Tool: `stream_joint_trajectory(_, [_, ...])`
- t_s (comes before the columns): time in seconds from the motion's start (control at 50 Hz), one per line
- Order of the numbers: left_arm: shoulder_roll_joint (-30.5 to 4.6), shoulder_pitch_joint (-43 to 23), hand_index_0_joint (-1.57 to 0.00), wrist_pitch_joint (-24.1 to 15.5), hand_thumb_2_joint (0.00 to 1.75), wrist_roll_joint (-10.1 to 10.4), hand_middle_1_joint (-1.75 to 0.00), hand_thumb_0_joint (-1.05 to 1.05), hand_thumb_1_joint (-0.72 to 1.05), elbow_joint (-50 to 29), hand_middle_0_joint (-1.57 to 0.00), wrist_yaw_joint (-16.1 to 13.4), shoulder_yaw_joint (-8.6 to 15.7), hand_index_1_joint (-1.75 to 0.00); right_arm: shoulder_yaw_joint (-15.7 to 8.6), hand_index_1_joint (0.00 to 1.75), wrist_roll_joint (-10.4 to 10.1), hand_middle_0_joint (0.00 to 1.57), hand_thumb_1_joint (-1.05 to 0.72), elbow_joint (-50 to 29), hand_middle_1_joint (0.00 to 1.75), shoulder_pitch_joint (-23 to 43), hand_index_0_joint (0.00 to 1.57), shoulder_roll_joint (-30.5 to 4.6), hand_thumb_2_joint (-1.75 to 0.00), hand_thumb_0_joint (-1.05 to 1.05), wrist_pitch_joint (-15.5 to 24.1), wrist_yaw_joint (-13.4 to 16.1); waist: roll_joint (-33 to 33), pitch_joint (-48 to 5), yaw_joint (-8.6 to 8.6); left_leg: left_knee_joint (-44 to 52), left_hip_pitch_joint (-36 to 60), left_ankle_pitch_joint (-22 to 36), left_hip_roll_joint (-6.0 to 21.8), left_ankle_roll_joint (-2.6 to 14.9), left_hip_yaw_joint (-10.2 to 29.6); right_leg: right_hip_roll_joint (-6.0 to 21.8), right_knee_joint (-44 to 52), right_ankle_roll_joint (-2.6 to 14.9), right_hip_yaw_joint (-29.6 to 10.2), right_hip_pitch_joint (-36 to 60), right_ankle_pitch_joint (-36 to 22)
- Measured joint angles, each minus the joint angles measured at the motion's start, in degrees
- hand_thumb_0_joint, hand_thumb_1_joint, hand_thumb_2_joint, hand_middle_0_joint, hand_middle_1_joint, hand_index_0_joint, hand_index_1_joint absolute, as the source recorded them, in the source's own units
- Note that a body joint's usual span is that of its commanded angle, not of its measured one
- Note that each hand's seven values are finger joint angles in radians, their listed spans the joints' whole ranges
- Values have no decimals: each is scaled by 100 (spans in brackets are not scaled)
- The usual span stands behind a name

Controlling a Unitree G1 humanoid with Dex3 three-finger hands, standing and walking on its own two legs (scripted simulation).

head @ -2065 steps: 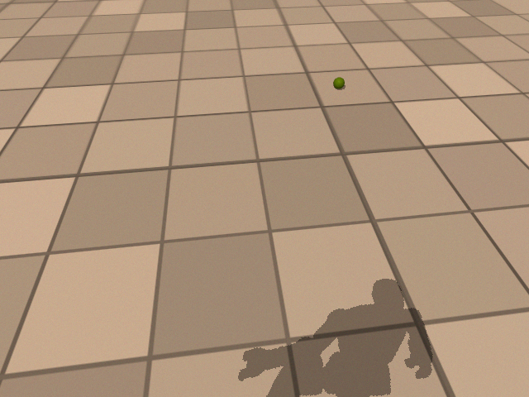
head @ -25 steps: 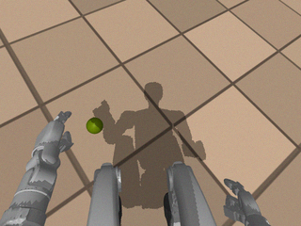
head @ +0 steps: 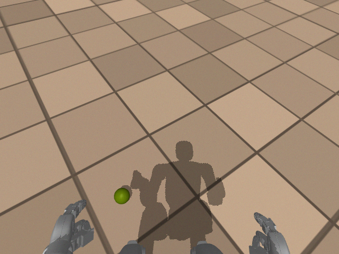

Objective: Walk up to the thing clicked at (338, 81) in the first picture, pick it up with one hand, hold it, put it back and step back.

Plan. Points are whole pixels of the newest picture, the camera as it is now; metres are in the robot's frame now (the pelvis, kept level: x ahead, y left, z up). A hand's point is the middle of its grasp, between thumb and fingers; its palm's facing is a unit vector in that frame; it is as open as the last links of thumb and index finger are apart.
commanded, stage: home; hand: left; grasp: from above
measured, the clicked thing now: (121, 195) +0.50 +0.21 -0.64
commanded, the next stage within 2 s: none
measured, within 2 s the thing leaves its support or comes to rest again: neither
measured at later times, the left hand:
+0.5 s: hand (79, 248) +0.18 +0.18 -0.01, palm faces +0.08 -0.98 -0.19, open 7.4 cm
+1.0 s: hand (82, 248) +0.18 +0.18 -0.01, palm faces +0.07 -0.98 -0.20, open 7.4 cm
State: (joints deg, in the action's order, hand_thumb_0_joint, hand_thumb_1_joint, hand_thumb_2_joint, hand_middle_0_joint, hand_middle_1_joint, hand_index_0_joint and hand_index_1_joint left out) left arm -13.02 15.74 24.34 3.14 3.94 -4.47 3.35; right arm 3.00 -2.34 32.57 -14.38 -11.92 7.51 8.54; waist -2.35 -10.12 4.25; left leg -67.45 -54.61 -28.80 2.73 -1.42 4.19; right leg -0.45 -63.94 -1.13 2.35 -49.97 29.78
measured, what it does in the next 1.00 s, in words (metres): stands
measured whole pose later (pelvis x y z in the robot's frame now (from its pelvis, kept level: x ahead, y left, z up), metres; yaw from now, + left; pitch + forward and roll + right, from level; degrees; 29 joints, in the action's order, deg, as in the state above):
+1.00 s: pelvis +0.02 +0.00 +0.03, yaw +1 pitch +10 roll -3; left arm -12.4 28.6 26.8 2.8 -7.8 -1.0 1.9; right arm 2.0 -0.5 31.8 -16.9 -12.5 13.7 10.8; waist -2.5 -9.4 2.1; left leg -58.0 -40.8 -27.0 2.4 -1.3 3.6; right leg 0.0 -54.4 -1.3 2.2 -36.2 27.9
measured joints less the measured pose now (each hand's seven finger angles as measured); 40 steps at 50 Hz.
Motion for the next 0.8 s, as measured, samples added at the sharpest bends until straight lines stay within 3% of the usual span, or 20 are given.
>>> stream_joint_trajectory(0.14, [72, 974, -20, 153, 90, 74, -30, 1, 91, -880, -21, 97, -77, -30, -56, 30, 51, 21, -90, -164, 30, -281, 21, -22, -90, 1, 168, 168, -64, -60, -68, 711, 911, 121, -5, 30, -52, 16, 772, -20, -19, 929, -162])
stream_joint_trajectory(0.26, [69, 1394, -20, 222, 90, 30, -30, 1, 91, -1233, -21, 225, -130, -30, -94, 30, 110, 21, -90, -239, 30, -252, 21, -39, -90, 1, 313, 210, -88, -89, -157, 980, 1337, 161, -34, 45, -66, 48, 1057, -36, -19, 1368, -206])
stream_joint_trajectory(0.48, [65, 1289, -20, 226, 90, -48, -30, 1, 91, -1137, -20, 369, -130, -30, -88, 30, 204, 21, -90, -248, 30, -71, 21, -55, -90, 1, 574, 183, 9, 70, -242, 975, 1427, 179, -70, 32, -27, 80, 1020, -31, 19, 1466, -186])
stream_joint_trajectory(0.8, [53, 1269, -20, 239, 89, -32, -30, 1, 91, -1168, -20, 349, -144, -30, -70, 30, 190, 21, -90, -107, 30, -260, 21, -56, -90, 1, 591, 188, -37, 104, -207, 966, 1410, 192, -43, 19, -51, 54, 988, -17, -10, 1421, -202])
